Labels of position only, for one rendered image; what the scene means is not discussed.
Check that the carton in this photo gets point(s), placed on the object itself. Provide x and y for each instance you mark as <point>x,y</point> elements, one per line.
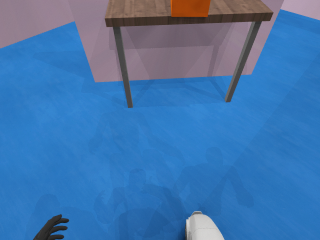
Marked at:
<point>190,8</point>

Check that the table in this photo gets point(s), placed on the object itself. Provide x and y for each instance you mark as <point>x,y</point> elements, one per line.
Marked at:
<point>126,13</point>

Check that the robot left hand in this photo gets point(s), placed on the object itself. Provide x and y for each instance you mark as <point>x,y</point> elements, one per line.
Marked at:
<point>49,228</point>

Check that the robot right thigh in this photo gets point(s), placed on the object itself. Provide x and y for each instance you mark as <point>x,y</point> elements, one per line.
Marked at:
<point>201,227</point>

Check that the robot right shin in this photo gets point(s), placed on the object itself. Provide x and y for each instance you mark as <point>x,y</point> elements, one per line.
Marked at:
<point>196,212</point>

